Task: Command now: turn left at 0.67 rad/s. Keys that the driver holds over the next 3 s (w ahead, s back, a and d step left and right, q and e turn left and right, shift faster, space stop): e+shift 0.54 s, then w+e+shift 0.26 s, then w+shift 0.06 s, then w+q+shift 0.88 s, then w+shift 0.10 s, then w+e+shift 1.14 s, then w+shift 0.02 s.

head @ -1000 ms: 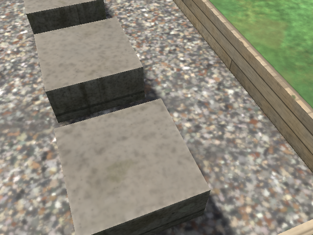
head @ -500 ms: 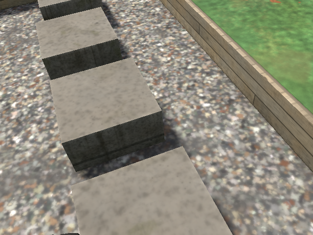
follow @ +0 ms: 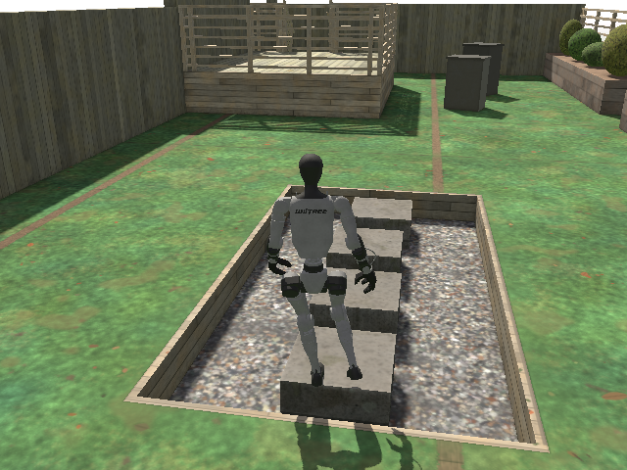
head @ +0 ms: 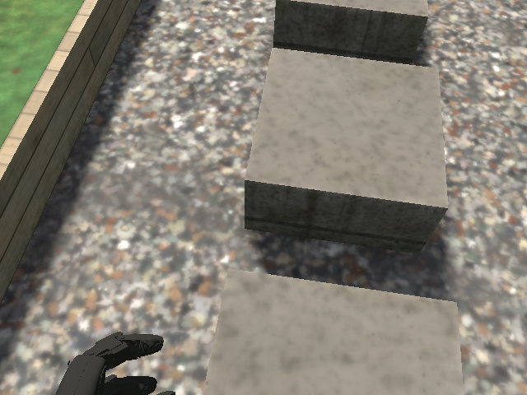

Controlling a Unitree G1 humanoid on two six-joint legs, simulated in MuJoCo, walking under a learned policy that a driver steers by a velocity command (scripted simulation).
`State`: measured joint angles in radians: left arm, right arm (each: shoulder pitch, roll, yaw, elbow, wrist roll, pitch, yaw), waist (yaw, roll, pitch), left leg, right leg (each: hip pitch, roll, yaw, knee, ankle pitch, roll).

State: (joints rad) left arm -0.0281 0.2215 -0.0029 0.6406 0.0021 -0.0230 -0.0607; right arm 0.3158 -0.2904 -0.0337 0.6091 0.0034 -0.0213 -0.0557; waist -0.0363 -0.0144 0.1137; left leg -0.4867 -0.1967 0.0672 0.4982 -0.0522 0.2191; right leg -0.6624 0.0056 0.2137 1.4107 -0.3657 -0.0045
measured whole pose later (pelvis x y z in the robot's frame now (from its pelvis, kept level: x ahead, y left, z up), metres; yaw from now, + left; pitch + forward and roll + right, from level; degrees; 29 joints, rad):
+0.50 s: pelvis +0.17 -0.04 +0.03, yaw -11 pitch +0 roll -1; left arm 0.32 0.25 0.04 0.69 -0.09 0.05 0.00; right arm 0.16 -0.13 0.04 0.59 0.04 -0.06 -0.09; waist 0.01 -0.04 0.00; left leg -0.08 -0.09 0.17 0.37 -0.30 0.14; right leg -0.76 -0.08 -0.04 1.34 -0.29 0.10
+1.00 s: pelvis +0.39 -0.21 +0.01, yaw -31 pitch +0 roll -1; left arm 0.18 0.22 0.03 0.71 -0.04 -0.07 -0.09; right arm 0.44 -0.28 -0.07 0.92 0.06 -0.04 0.02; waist -0.04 0.00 0.02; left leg -0.32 0.06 0.01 1.20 -0.32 0.11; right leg -0.28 0.08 -0.16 0.55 -0.25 -0.12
